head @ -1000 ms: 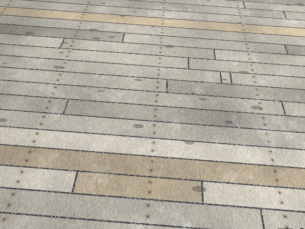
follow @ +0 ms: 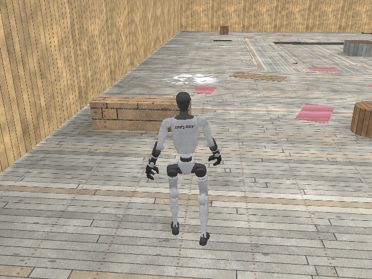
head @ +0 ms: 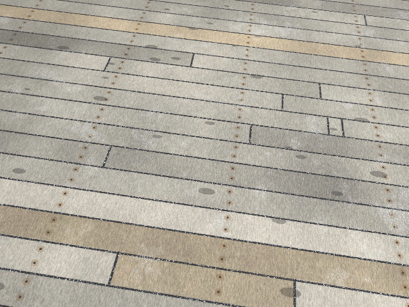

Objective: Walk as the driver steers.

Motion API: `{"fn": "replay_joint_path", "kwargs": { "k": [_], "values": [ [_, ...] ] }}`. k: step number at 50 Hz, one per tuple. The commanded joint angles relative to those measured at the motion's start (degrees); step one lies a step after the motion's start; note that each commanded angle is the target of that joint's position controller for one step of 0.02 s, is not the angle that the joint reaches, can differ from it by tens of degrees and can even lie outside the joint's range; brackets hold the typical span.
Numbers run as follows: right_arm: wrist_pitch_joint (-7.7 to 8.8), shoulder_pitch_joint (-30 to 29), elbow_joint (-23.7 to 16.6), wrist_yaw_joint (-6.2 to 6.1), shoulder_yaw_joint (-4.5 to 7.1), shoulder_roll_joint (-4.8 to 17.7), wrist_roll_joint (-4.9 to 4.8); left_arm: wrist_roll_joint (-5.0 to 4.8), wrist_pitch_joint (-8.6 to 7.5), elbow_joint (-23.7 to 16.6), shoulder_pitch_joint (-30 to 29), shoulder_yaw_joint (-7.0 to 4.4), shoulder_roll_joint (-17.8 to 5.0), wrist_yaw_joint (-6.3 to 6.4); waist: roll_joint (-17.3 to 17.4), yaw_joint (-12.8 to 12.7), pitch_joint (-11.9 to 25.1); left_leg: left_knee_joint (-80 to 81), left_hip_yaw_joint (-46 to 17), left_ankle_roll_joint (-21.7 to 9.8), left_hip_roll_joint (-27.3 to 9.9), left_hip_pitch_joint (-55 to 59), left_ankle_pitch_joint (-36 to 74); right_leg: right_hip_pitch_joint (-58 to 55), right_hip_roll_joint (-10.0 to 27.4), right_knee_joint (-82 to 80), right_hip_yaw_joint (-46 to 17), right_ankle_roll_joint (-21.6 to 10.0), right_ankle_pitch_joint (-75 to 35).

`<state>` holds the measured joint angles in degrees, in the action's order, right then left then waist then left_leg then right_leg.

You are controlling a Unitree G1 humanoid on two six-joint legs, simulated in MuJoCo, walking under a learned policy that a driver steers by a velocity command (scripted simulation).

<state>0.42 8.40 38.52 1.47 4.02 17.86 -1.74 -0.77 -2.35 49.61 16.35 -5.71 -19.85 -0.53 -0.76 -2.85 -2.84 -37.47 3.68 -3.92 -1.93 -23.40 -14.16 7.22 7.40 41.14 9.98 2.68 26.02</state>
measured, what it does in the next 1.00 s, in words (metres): walks ahead: right foot, then left foot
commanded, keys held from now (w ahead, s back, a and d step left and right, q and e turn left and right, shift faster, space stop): w+q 0.30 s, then w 0.04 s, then w+e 0.66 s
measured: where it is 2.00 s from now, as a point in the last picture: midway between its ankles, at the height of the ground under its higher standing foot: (223, 151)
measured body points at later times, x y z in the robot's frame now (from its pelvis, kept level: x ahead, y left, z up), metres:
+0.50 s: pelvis +0.29 +0.02 -0.01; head +0.32 +0.04 +0.44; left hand +0.46 +0.31 -0.08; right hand +0.37 -0.27 -0.12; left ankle +0.06 +0.09 -0.70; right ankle +0.43 -0.04 -0.72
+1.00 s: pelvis +0.57 +0.11 +0.00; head +0.59 +0.12 +0.45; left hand +0.59 +0.40 -0.12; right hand +0.80 -0.13 -0.05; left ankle +0.65 +0.22 -0.72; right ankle +0.44 -0.03 -0.68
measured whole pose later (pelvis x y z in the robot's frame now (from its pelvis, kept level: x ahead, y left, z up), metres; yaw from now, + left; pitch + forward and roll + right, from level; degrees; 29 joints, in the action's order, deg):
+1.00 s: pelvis +0.57 +0.11 +0.00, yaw -1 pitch +2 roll +0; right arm 6.6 4.0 35.3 0.4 2.0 15.4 0.4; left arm -2.0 -2.0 45.3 22.8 -3.6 -17.5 0.7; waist -1.4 -4.2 -0.7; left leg -30.8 -1.8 -0.5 1.7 -24.2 -8.0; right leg 13.2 -4.1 51.7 -10.2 -1.5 28.3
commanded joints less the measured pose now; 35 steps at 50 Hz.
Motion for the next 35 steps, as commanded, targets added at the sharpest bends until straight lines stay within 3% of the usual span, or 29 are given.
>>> {"fn": "replay_joint_path", "kwargs": {
  "k": [1, 2, 3, 4, 6, 9, 12, 15, 17, 20, 22, 23, 24, 25, 26, 27, 28, 29, 30, 32, 35],
  "values": [
    [2.34, 16.58, -1.00, 0.11, 3.52, 13.29, 0.24, -1.14, -4.06, -10.52, -10.93, 0.35, -5.70, -0.55, 10.45, 10.06, 9.99, 27.48, -46.20, -17.00, -19.37, 36.98, -21.78, 44.17, -5.73, 35.07, -13.29, -1.68, 4.84],
    [3.11, 14.58, -1.35, 0.29, 2.54, 10.34, 0.64, -2.02, -4.85, -10.40, -10.41, 0.28, -6.45, -1.02, 9.80, 8.09, 6.23, 26.34, -39.07, -14.97, -17.47, 32.54, -17.81, 43.84, -3.21, 32.35, -13.18, -3.65, -0.50],
    [3.27, 11.28, -1.88, 0.29, 1.93, 8.38, 0.72, -0.82, -5.19, -9.13, -8.95, 0.15, -6.40, -0.80, 5.15, 5.82, 3.51, 25.40, -32.70, -12.71, -14.56, 27.32, -10.66, 40.87, -1.08, 27.96, -13.33, -3.98, -5.21],
    [3.29, 8.44, -2.66, 0.00, 1.46, 7.20, 1.10, 0.64, -5.13, -8.36, -8.27, -0.08, -6.38, -0.57, 5.12, 4.16, 2.54, 25.56, -27.68, -11.18, -12.13, 23.12, -3.66, 37.05, 0.15, 22.83, -13.80, -3.74, -9.24],
    [3.55, 6.83, -3.76, -0.73, 1.30, 7.56, 1.74, 1.41, -4.31, -7.70, -7.46, -0.03, -5.36, -0.80, 5.69, 2.72, 2.70, 26.94, -22.88, -10.86, -9.62, 19.32, 8.26, 32.49, -0.79, 19.35, -12.75, -2.30, -14.72],
    [3.84, 9.74, -2.69, -1.90, 1.78, 8.74, 0.97, 1.59, -3.45, -9.35, -11.61, 0.55, -3.22, -0.42, 3.88, 3.26, 1.43, 27.24, -18.13, -10.36, -7.40, 17.86, 17.30, 32.94, -3.04, 9.64, -12.12, 0.23, -22.14],
    [3.56, 12.38, -1.39, -2.73, 1.96, 8.80, 0.70, 1.07, -3.67, -11.45, -17.97, 1.53, -0.95, -0.83, 5.67, 5.21, -0.09, 26.82, -15.73, -8.17, -4.86, 15.37, 15.40, 29.58, -5.79, -3.41, -11.67, 0.99, -30.46],
    [3.36, 15.36, 0.28, -3.02, 2.35, 9.26, 0.20, 0.51, -4.16, -13.47, -23.11, 1.94, -0.59, -1.63, 5.88, 6.91, -1.30, 26.15, -18.07, -7.27, -5.96, 16.07, 13.18, 27.72, -6.88, -9.99, -12.37, 0.33, -33.51],
    [3.17, 16.20, 1.27, -3.28, 2.30, 8.63, 0.08, 0.52, -4.77, -13.84, -23.86, 1.93, -1.13, -2.27, 5.92, 7.08, -1.23, 24.52, -19.07, -6.90, -7.49, 19.20, 13.47, 27.11, -6.72, -13.00, -13.01, -0.89, -34.99],
    [2.57, 16.22, 2.50, -3.60, 2.34, 8.19, 0.76, 0.40, -5.21, -12.90, -21.31, 1.58, -2.27, -2.91, 7.92, 6.04, -0.82, 21.63, -18.49, -6.02, -10.17, 25.34, 21.29, 25.57, -6.41, -14.06, -12.02, -3.44, -30.74],
    [1.99, 15.56, 2.44, -3.42, 2.41, 8.75, 1.13, 0.45, -5.03, -11.41, -15.19, 0.34, -4.75, -2.42, 9.38, 3.09, 3.87, 12.52, -16.24, -4.67, -8.72, 28.54, 42.45, 17.18, -9.74, -13.83, -7.93, -6.36, -23.99],
    [1.69, 14.91, 2.29, -3.30, 1.91, 8.20, 1.33, 0.64, -4.83, -9.86, -7.94, -0.48, -6.50, -2.01, 8.62, -0.87, 9.35, 2.06, -13.52, -3.07, -6.12, 26.35, 49.01, 6.31, -9.70, -13.83, -7.12, -8.74, -25.56],
    [1.57, 15.68, 1.40, -3.37, 0.73, 5.73, 2.40, 1.34, -4.60, -8.61, 2.11, -0.73, -8.91, -1.78, 3.05, -4.14, 18.31, -14.70, -12.73, -1.51, -3.20, 15.01, 34.73, -11.83, -0.22, -10.57, -19.48, -13.29, -27.15],
    [2.34, 25.77, 1.56, -2.61, -0.84, -0.28, 1.50, 0.83, -4.31, -6.17, 6.74, -1.91, -12.66, -2.41, -17.14, 1.24, 25.81, -36.70, -10.56, 3.56, 8.03, -7.94, -12.84, -31.55, 13.09, -16.79, -50.47, -24.56, -13.84],
    [3.37, 21.66, 1.69, -2.45, -0.55, 4.84, 1.10, -1.36, -4.36, -6.04, 5.97, -0.45, -6.78, -2.79, -11.81, -1.33, 22.48, -41.01, -14.21, 3.03, 5.64, -15.23, -17.19, -30.53, 11.69, -24.23, -58.24, -22.96, -2.51],
    [4.19, 12.52, -0.49, -2.18, 0.30, 7.87, -0.02, -1.23, -4.13, -7.04, 1.43, 0.17, -4.66, -2.42, -6.73, -2.15, 12.57, -40.46, -13.10, 2.45, 2.59, -18.43, -12.17, -22.10, 9.93, -25.06, -48.83, -20.25, -3.48],
    [5.16, 7.35, -1.73, -2.19, -0.09, 7.53, 0.63, -0.31, -3.71, -7.87, -1.34, 0.40, -4.49, -2.05, -0.13, -1.45, 8.25, -37.26, -11.67, 2.04, 0.63, -16.79, -8.30, -13.69, 7.47, -26.13, -43.10, -18.59, -9.21],
    [5.88, 5.00, -2.52, -2.11, 0.08, 7.09, 1.71, 0.15, -3.48, -8.20, -2.86, 0.59, -4.05, -1.80, 1.49, 0.03, 4.75, -33.12, -10.88, 2.41, -0.72, -15.98, -6.17, -7.65, 5.62, -26.90, -39.25, -18.59, -16.14],
    [6.11, 5.58, -2.75, -1.97, 0.11, 6.46, 2.27, 0.80, -3.50, -8.39, -3.06, 0.94, -3.45, -1.42, -0.05, 1.75, 4.80, -30.03, -11.06, 2.67, -1.99, -13.01, -4.40, -4.58, 3.80, -27.86, -36.67, -18.43, -20.52],
    [6.01, 6.92, -2.89, -1.80, -0.34, 4.59, 2.65, 0.30, -3.28, -8.35, -2.61, 1.06, -2.98, -0.88, -2.68, 3.32, 4.73, -24.05, -10.00, 4.00, -2.60, -11.28, -4.40, -1.85, 2.12, -29.38, -33.46, -19.19, -24.98],
    [5.58, 2.54, -4.66, -1.84, -1.42, 2.29, 2.96, -0.45, -2.95, -7.85, -0.86, 0.38, -5.36, 0.18, -2.83, 2.65, 2.51, -12.86, -7.45, 6.40, -2.21, -10.28, -1.50, 4.24, 1.17, -30.99, -29.35, -19.25, -27.31]
  ]
}}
